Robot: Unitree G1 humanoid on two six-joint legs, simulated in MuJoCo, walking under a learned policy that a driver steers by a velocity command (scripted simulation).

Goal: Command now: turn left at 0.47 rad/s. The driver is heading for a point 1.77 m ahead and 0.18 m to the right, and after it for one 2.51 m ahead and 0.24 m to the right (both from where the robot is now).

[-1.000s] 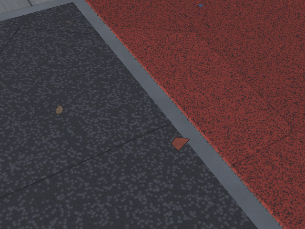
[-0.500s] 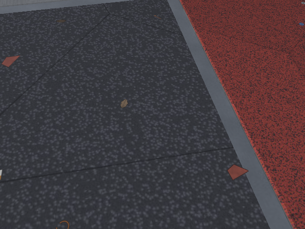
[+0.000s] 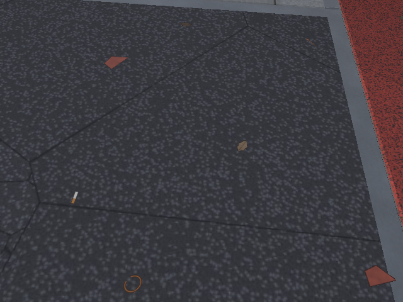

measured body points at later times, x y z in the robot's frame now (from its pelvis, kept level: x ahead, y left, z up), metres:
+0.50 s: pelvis +0.00 +0.01 +0.00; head +0.02 +0.02 +0.45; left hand +0.09 +0.28 -0.13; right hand +0.14 -0.25 -0.11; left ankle -0.02 +0.13 -0.74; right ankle +0.02 -0.14 -0.74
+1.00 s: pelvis +0.01 +0.02 +0.00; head +0.01 +0.02 +0.45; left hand +0.04 +0.30 -0.15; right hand +0.11 -0.24 -0.14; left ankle -0.02 +0.13 -0.74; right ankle +0.02 -0.14 -0.74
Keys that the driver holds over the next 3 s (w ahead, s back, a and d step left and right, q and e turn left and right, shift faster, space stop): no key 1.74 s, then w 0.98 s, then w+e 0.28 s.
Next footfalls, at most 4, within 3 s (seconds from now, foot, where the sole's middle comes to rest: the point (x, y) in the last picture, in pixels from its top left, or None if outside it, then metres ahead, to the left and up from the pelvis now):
0.06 right None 0.06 -0.13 -0.78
0.38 left None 0.02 0.13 -0.78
2.42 left None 0.41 0.13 -0.78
2.98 right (224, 223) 0.74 -0.09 -0.78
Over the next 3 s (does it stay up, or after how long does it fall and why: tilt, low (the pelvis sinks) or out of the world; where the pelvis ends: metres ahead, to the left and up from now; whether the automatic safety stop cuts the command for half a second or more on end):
stays up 0.58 0.01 -0.02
